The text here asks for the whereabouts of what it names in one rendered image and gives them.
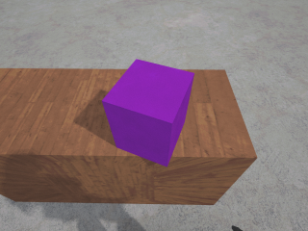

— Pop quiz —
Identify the carton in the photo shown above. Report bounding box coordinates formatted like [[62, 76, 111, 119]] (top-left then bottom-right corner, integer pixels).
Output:
[[102, 59, 194, 167]]

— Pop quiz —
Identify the pedestal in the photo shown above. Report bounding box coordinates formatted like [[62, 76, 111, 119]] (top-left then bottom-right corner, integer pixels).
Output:
[[0, 68, 258, 205]]

